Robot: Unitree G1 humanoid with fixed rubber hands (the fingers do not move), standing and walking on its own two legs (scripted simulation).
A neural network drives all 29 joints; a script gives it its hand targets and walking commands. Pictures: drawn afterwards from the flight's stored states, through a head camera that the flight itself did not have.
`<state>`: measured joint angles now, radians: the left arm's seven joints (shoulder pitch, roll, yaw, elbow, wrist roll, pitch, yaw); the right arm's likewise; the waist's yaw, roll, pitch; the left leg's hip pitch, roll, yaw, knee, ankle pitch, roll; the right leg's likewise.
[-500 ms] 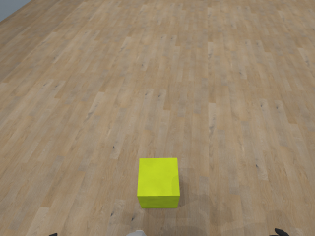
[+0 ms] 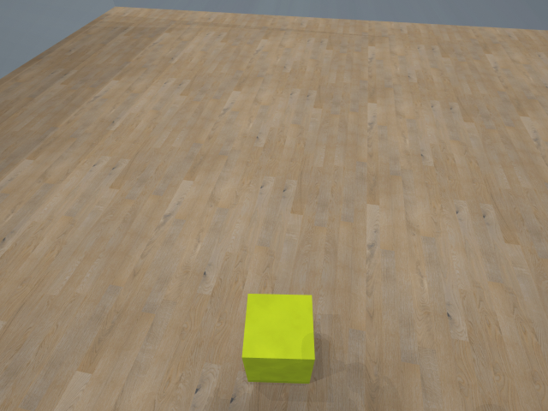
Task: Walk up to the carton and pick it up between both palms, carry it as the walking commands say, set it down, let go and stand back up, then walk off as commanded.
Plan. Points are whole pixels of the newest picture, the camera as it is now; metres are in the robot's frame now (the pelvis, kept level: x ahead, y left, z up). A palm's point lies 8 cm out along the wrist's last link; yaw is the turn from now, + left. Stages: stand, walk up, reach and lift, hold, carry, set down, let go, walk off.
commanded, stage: walk up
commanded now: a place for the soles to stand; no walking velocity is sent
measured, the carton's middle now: (279, 339) +0.48 +0.02 -0.65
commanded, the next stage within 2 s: reach and lift in 1.22 s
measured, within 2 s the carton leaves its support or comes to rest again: neither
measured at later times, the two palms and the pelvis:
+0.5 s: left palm out of the picture +0.10 +0.33 -0.11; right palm out of the picture +0.10 -0.29 -0.12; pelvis +0.02 +0.01 +0.00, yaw +1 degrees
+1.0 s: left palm out of the picture +0.08 +0.33 -0.11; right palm out of the picture +0.14 -0.28 -0.12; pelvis +0.02 +0.01 -0.01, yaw +2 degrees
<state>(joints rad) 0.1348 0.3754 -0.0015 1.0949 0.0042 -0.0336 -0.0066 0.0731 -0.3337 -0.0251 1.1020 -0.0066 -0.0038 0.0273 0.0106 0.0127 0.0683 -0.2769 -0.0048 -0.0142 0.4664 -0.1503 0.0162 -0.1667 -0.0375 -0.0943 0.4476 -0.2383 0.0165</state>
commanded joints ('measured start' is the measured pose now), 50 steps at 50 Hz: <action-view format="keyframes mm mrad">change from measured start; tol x8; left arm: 1 -75 222 48 -51 1 -21 13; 43 -40 235 82 -171 -3 -2 34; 50 98 291 91 -126 15 -22 41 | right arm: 1 -42 -236 -42 -47 7 -17 -10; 41 15 -280 -83 -175 -14 24 13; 50 -71 -246 -75 -237 -4 29 8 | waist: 1 -25 15 -111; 15 -8 -83 -76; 20 1 98 -104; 26 8 -25 -149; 40 -20 -42 -139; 47 24 158 -97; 50 30 0 -93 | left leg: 1 67 108 -130 -133 -64 25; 16 97 67 -56 -2 81 31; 20 6 136 -224 -124 5 99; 25 24 98 -128 -7 227 58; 33 27 103 -179 -44 104 72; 39 51 70 -99 69 185 40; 46 1 168 -300 -152 -30 146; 50 -106 43 -150 53 -34 40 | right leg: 1 -1 -121 117 -137 -57 -59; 12 18 -212 146 -115 85 -116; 20 13 -47 37 43 -118 -60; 26 93 -145 90 -22 146 -86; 33 30 -98 54 -19 10 -74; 39 43 -179 86 -1 129 -120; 45 -27 -6 -2 129 -153 -58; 50 87 -187 202 -108 -1 -127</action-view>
